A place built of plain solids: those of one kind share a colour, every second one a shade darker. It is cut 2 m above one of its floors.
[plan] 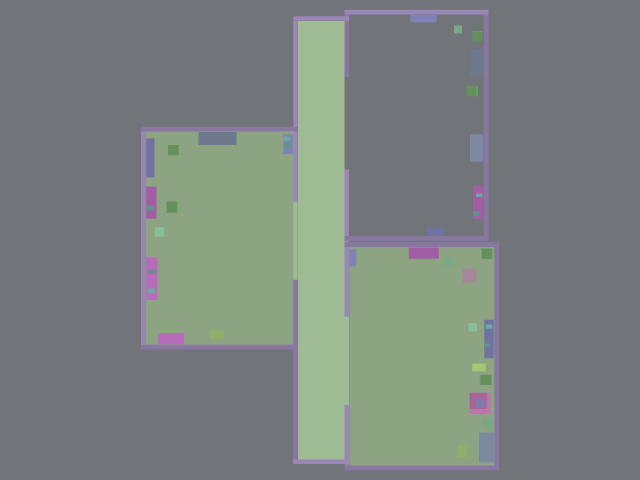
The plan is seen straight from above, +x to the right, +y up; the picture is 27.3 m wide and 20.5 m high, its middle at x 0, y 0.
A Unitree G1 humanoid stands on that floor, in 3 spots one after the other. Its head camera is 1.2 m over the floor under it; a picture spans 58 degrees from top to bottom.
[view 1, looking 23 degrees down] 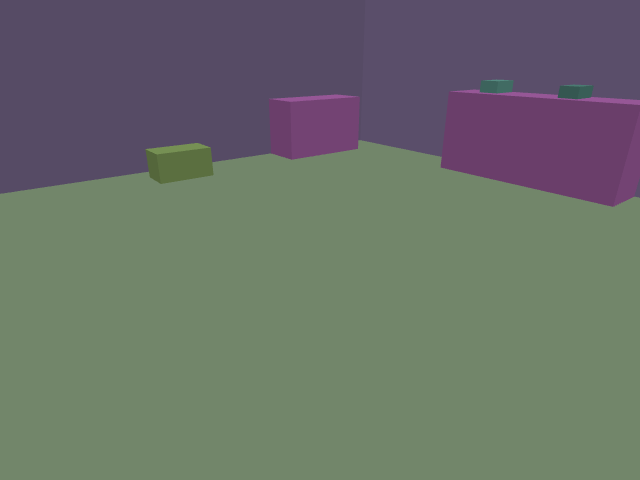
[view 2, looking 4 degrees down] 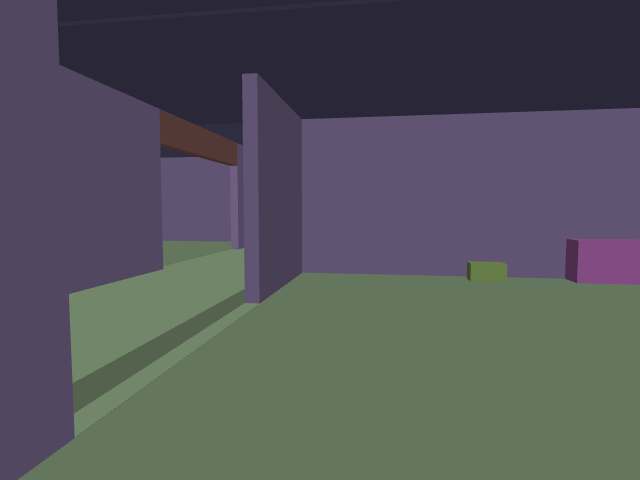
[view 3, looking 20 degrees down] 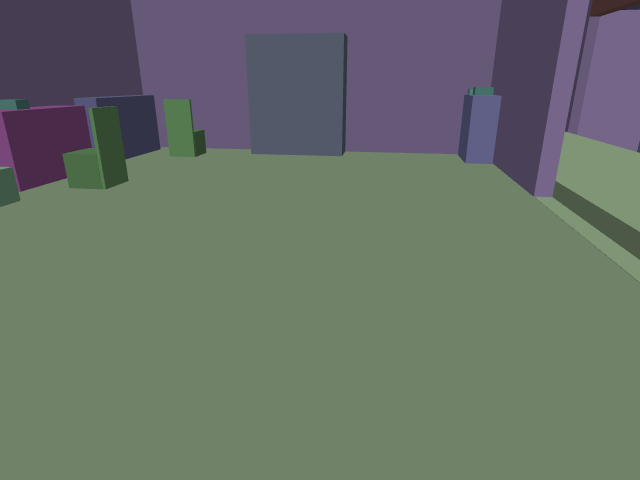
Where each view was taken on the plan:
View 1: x -2.77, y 0.50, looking -128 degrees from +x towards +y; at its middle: floor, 3.07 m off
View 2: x -2.77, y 3.59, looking -81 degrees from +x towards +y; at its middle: wall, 8.19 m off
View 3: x -2.77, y -3.42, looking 99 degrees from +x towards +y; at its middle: floor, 3.51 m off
